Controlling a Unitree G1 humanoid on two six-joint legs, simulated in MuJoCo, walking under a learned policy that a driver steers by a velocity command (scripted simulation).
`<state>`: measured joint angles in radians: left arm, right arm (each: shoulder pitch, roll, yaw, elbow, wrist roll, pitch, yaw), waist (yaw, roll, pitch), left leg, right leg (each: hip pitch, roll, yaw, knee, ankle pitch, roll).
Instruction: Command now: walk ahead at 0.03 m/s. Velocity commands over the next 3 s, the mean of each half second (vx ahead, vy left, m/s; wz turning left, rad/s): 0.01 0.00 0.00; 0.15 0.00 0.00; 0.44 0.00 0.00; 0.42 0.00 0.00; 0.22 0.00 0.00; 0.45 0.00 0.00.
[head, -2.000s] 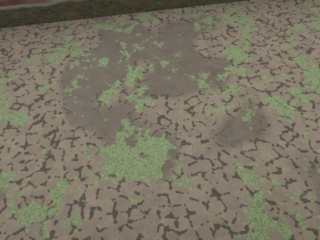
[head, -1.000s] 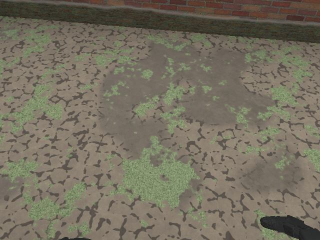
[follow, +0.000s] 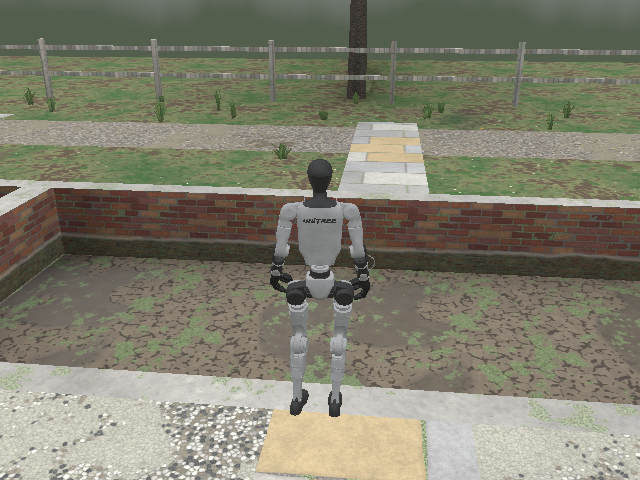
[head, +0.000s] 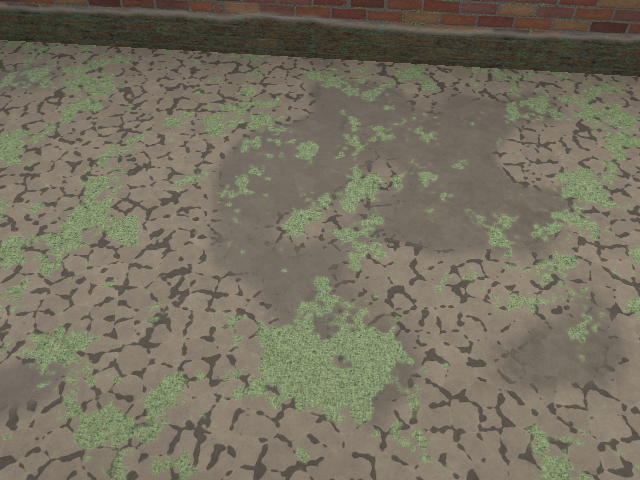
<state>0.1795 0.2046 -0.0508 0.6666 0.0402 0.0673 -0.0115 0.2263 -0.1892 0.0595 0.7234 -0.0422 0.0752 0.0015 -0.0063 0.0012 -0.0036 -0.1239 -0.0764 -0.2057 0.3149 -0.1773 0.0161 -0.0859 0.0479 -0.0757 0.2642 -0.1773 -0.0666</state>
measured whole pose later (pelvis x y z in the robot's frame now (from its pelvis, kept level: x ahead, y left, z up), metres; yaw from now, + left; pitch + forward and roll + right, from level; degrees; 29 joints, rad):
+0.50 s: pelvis +0.00 -0.01 +0.00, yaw +0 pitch +0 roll -1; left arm 0.28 0.23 -0.07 0.74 0.04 0.06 0.01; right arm 0.31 -0.21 0.07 0.65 -0.05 0.07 -0.02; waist 0.01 0.01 -0.01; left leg -0.16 -0.05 -0.21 0.35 -0.20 -0.01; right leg -0.09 0.08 -0.08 0.25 -0.17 -0.08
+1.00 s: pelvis +0.00 -0.01 -0.01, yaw -1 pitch -1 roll +0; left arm 0.16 0.19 -0.05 0.64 0.01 0.07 0.01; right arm 0.17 -0.16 0.05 0.68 -0.03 0.08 -0.02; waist -0.02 0.00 -0.01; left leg -0.21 -0.07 -0.17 0.53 -0.29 0.00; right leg -0.18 0.06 -0.07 0.49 -0.30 -0.08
